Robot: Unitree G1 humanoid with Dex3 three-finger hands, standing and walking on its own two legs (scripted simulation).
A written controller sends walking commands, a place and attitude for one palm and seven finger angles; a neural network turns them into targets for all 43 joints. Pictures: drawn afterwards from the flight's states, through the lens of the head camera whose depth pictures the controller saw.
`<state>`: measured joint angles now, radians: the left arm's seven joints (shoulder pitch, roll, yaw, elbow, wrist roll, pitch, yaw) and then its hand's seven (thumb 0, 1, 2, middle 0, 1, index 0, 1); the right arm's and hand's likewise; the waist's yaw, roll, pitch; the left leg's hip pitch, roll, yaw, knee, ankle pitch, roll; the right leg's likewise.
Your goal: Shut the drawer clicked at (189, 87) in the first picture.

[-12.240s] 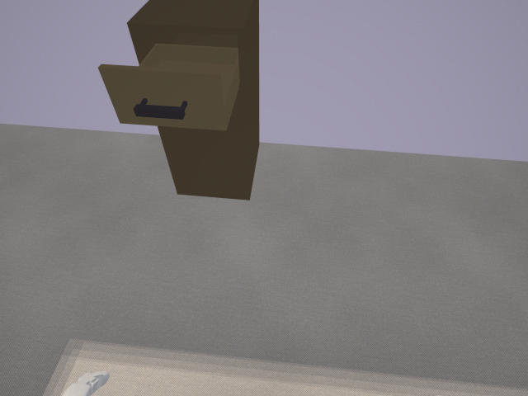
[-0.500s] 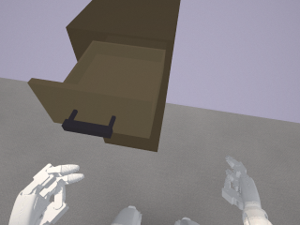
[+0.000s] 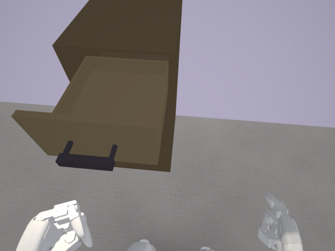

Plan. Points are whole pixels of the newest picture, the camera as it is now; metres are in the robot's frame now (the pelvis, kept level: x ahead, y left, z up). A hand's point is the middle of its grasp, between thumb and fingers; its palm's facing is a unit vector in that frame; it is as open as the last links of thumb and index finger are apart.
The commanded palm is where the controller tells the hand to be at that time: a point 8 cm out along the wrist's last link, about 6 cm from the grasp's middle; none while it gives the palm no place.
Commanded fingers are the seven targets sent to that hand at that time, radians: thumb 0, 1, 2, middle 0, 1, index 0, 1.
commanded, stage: raise the hand and make a fist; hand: left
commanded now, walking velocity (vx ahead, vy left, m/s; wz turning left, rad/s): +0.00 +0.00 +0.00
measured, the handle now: (88, 154) +0.33 +0.23 +0.02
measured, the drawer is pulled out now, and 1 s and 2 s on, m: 0.28 0.28 0.28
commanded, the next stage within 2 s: bring the fist close to the handle in 0.80 s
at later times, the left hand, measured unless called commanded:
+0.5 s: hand (55, 221) +0.16 +0.20 +0.12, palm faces +0.03 -1.00 -0.08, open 3.3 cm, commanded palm +0.11 +0.25 +0.13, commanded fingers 0.00 0.90 0.90 -1.40 -1.60 -1.40 -1.60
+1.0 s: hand (63, 228) +0.15 +0.19 +0.10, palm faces +0.01 -1.00 -0.07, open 3.3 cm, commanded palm +0.12 +0.25 +0.12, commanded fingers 0.00 0.90 0.90 -1.40 -1.60 -1.40 -1.60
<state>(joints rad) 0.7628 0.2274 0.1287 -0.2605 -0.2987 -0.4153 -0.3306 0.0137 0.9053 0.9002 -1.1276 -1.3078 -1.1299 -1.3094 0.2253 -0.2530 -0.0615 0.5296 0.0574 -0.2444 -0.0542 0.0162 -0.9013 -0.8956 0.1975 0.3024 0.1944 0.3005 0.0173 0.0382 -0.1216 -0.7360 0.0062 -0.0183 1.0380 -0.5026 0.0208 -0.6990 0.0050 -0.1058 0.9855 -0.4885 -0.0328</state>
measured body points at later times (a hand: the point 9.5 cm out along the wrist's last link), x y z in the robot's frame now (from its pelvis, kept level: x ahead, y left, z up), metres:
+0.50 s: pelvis +0.00 +0.02 +0.02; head +0.01 +0.02 +0.47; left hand +0.15 +0.25 +0.13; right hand +0.20 -0.20 -0.03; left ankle +0.01 +0.10 -0.67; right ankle +0.00 -0.10 -0.67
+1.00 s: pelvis +0.00 +0.01 +0.02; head +0.01 +0.01 +0.47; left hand +0.14 +0.24 +0.11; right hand +0.20 -0.21 -0.03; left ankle +0.01 +0.10 -0.67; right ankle +0.00 -0.10 -0.67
